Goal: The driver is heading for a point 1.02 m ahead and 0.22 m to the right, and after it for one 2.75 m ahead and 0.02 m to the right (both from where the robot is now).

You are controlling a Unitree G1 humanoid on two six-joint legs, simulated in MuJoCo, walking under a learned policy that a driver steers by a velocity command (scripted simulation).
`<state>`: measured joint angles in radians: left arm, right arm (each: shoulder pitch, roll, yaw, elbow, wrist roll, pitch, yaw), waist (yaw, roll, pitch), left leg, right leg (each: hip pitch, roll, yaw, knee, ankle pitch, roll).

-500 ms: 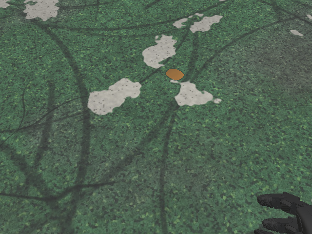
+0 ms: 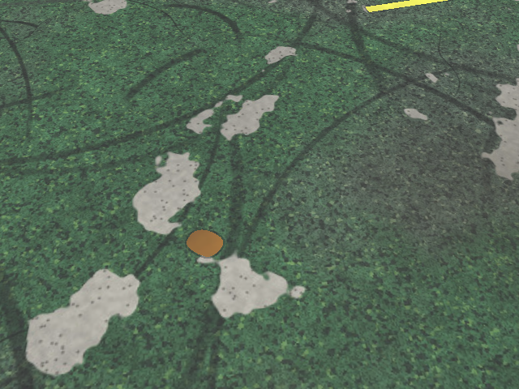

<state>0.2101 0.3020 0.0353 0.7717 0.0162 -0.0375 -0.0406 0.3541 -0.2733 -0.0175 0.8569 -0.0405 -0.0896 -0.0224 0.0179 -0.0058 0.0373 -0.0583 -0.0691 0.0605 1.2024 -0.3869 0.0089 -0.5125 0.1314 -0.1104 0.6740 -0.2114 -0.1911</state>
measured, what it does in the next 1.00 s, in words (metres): walks ahead, turning right: left foot, then right foot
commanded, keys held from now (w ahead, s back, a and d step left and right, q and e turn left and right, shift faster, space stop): w+e+shift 0.50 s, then w+shift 0.32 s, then w+q+shift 0.08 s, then q+shift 0.10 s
